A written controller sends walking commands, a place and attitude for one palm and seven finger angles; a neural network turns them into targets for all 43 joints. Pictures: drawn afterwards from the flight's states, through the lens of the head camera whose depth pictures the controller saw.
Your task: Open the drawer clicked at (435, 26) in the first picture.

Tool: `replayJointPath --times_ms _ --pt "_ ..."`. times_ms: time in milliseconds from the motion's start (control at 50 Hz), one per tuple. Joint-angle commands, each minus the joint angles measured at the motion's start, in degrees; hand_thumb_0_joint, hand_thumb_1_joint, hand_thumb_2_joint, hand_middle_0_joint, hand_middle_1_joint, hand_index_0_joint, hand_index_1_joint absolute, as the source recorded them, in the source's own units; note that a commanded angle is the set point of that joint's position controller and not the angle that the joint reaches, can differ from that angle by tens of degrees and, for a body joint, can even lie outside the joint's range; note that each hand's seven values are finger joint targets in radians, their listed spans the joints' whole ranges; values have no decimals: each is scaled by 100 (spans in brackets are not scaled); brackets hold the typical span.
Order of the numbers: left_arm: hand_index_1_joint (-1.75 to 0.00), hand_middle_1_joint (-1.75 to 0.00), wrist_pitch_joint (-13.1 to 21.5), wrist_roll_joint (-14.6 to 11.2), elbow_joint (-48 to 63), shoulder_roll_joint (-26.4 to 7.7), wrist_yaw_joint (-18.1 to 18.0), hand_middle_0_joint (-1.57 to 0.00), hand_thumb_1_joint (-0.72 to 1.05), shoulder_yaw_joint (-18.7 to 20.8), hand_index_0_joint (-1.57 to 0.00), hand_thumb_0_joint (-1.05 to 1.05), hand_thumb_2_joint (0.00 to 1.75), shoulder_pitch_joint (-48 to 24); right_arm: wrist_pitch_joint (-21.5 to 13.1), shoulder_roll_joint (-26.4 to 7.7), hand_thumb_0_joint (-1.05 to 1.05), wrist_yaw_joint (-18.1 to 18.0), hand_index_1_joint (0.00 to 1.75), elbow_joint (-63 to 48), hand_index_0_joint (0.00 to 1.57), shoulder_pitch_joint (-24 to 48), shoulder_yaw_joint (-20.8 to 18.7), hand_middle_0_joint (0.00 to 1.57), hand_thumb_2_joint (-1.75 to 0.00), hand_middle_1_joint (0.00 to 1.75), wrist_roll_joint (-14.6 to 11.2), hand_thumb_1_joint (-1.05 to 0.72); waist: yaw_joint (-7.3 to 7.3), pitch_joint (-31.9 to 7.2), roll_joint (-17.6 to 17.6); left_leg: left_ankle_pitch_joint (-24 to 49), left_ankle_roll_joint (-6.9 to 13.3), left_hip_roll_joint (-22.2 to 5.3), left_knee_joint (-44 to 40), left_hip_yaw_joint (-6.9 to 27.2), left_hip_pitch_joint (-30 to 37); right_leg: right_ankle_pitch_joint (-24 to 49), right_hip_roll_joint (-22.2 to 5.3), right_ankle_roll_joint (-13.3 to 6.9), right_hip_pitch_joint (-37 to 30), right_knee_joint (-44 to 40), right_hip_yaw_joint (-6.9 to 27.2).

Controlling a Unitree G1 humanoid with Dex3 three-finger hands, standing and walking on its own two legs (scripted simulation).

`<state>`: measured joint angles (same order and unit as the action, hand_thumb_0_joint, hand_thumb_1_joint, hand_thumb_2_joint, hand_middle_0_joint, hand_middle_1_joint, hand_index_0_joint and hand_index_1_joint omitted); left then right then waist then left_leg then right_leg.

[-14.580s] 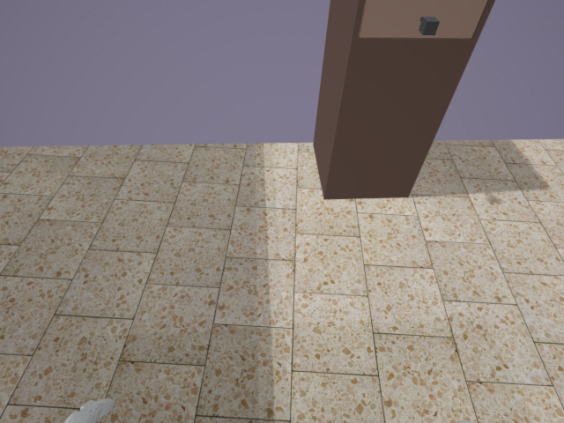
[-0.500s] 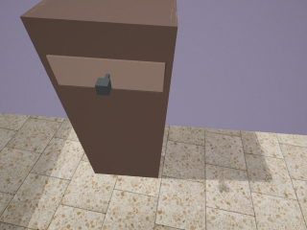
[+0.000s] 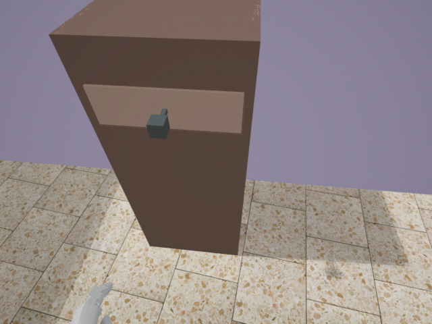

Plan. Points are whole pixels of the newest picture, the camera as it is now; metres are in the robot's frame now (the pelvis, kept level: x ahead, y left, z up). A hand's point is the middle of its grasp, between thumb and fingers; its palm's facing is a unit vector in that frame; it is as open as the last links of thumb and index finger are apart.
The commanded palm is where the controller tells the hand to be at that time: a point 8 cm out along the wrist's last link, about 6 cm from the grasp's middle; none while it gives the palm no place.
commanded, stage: raise the hand with hooked fingers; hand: left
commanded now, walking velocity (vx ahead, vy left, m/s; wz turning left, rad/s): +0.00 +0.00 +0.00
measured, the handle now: (160, 121) +0.54 +0.17 +0.08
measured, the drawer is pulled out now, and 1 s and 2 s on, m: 0.00 0.00 0.00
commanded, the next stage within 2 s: move the hooked fingers above the handle in 1.76 s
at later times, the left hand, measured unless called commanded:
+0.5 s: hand (111, 265) +0.21 +0.20 +0.03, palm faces +0.16 -0.08 -0.98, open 9.8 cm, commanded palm +0.18 +0.19 +0.07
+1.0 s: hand (112, 192) +0.31 +0.20 +0.11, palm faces +0.13 -0.10 -0.99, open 12.8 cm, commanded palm +0.27 +0.20 +0.18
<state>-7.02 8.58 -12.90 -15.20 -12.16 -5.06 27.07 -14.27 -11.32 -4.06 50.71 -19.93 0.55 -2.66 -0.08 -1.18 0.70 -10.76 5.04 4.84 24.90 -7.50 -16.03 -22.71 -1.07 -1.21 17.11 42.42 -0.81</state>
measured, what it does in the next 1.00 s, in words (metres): steps on the spot: right foot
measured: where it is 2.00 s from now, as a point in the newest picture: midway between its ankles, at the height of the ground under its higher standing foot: outside the picture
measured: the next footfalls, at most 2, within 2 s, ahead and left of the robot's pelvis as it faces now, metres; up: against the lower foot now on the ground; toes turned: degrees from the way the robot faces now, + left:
right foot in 0.06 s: +0.05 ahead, -0.09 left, +0.00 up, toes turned +2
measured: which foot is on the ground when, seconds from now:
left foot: down 0.00-1.00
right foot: up 0.00-0.04, down 0.06-1.00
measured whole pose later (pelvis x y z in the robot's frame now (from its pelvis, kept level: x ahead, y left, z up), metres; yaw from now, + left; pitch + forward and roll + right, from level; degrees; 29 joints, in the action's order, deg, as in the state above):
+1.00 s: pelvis +0.04 -0.03 +0.00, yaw -1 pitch +2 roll +1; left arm -5.8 49.4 12.9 -29.0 -4.6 -0.6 8.2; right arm 11.9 -17.0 -0.5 34.8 -4.0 -0.2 -0.1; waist 4.4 -2.2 4.4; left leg -16.3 3.1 4.8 30.0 0.1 -15.7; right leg -18.6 4.9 -4.8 15.4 32.2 1.3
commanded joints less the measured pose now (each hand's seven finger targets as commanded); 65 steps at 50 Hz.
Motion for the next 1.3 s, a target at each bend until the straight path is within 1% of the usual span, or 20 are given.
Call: replayJointPath --times_ms 0,40,80,100,140,200,260,300,360,420,500,540,600,680,760,880,1020,1100,1200,1280 --pt "-42 -42 138 1442 2237 454 -463 -21 71 -1137 -21 0 82 -737 -510 -932 0 83 30 -1587 20 838 -251 20 -90 30 148 -90 -370 -1 -592 -699 -425 -856 51 1447 183 -85 137 -106 1472 -834 -146" --pt "-45 -45 156 2576 1588 109 -652 -22 67 -747 -22 0 80 98 -128 -1049 0 186 30 -2005 20 1176 -323 20 -90 30 324 -90 41 -49 -1308 -851 -368 -524 579 1122 -458 -528 218 -186 1353 -1363 220" --pt "-48 -48 185 3380 1374 -75 -796 -22 62 -356 -22 0 78 918 413 -1087 0 330 30 -2438 20 1577 -303 20 -90 30 472 -90 437 -48 -1025 -1155 -428 -408 583 961 -798 -799 242 -269 1256 -1231 309" --pt "-50 -50 288 3675 1020 -354 -821 -22 60 -73 -22 0 77 1103 706 -1014 0 386 30 -2453 20 1597 -329 20 -90 30 370 -90 588 132 -1616 -1559 -456 -371 533 871 -1328 -1261 195 -262 1125 -1261 498" --pt "-53 -53 547 4168 1190 -402 -834 -22 55 -105 -22 0 75 407 1195 -959 0 442 30 -2774 20 2011 -271 20 -90 30 298 -90 591 345 -2129 -1460 -441 -211 744 740 -1699 -1626 188 -293 1225 -1281 899" --pt "-57 -57 679 4767 2275 -1177 -1137 -23 48 482 -23 0 72 -647 1733 -840 0 478 30 -3105 20 2367 -278 20 -90 30 380 -90 789 22 -1000 -1258 -364 -25 969 634 -1492 -1509 191 -371 909 -1327 1396" --pt "-62 -62 693 5195 3110 -1376 -1509 -24 41 630 -24 0 69 -1480 1979 -664 0 451 30 -3250 20 2401 -256 20 -90 30 538 -90 784 -1011 728 -951 -288 -29 1196 786 -857 -903 326 -518 957 -971 1570" --pt "-64 -64 762 5315 3594 -1690 -1647 -24 36 807 -24 0 67 -1947 2008 -639 0 434 30 -3170 20 2421 -223 20 -90 30 611 -90 648 -1461 770 -761 -269 -32 1472 966 -560 -849 335 -508 1179 -946 1758" --pt "-69 -69 949 5155 3607 -1572 -1617 -24 29 670 -24 0 64 -2157 1878 -691 0 406 30 -3032 20 2456 -218 20 -90 30 706 -90 323 -1164 478 -468 -208 52 1854 983 -328 -456 225 -456 1342 -1338 2107" --pt "-74 -74 1031 4794 3036 -1181 -1237 -25 22 272 -25 0 61 -2034 1822 -719 0 400 30 -2843 20 2507 -184 20 -90 30 659 -90 118 -708 -171 -352 -139 68 1719 1089 -604 472 130 -254 890 -1455 1938" --pt "-80 -80 635 4452 2720 -1161 -577 -25 13 285 -25 0 57 -1327 1957 -789 0 412 30 -2806 20 2485 -163 20 -90 30 493 -90 345 -994 -779 -47 -175 5 1262 1007 -809 2146 -24 -6 -143 -1382 1802" --pt "-82 -82 505 4460 2862 -1600 -378 -26 8 620 -26 0 55 -1273 2040 -792 0 403 30 -2754 20 2394 -107 20 -90 30 454 -90 472 -1103 -962 77 -209 -25 1040 954 -944 2978 -128 108 -692 -1228 1709" --pt "-87 -87 467 4601 3266 -2268 -357 -26 1 1189 -26 0 52 -1381 2089 -825 0 400 30 -2792 20 2519 -15 20 -90 30 442 -90 642 -1426 -387 390 -250 -50 880 897 -763 3718 -98 79 -1132 -1041 1661" --pt "-93 -93 545 4720 3766 -2419 -437 -27 -8 1322 -27 0 48 -1736 2130 -815 0 405 30 -2762 20 2591 16 20 -90 30 466 -90 684 -1712 339 954 -272 -52 794 901 -351 4393 -67 46 -1239 -976 1481" --pt "-99 -99 487 4318 3881 -2292 -301 -28 -17 1374 -28 0 44 -1805 2155 -857 0 394 30 -2701 20 2540 -113 20 -90 30 398 -90 577 -1737 -141 1105 -247 -44 705 959 -197 4974 -125 173 -1439 -1035 1350" --pt "-108 -108 206 4052 3592 -2271 420 -29 -31 1079 -29 0 38 -2409 2296 -932 0 374 30 -2579 20 2490 -202 20 -90 30 263 -90 438 -1325 -602 1086 -196 -62 480 900 -72 4529 -112 244 -1308 -1255 1012" --pt "-118 -118 212 4206 3850 -2915 804 -30 -48 1272 -30 0 31 -3927 2344 -871 0 316 30 -2538 20 2641 -97 20 -90 30 228 -90 517 -1581 428 1358 -205 -149 220 960 592 2942 59 -47 -1258 -1556 702" --pt "-120 -120 214 4099 3450 -3264 939 -30 -50 1626 -30 0 30 -4427 2336 -866 0 318 30 -2488 20 2698 -75 20 -90 30 150 -90 546 -1359 344 1503 -250 -207 41 1048 744 2594 205 -120 -1181 -1715 608" --pt "-120 -120 -116 3911 2622 -3129 1426 -30 -50 1343 -30 0 30 -5178 2374 -917 0 362 30 -2464 20 2687 -46 20 -90 30 35 -90 445 -870 181 1244 -306 -305 -208 1047 758 2026 230 -122 -929 -1935 396" --pt "-120 -120 -229 3923 2525 -3102 1937 -30 -50 958 -30 0 30 -5881 2395 -978 0 366 30 -2494 20 2576 -33 20 -90 30 42 -90 365 -1039 67 1043 -321 -353 -367 1104 873 1656 180 -104 -925 -1995 248"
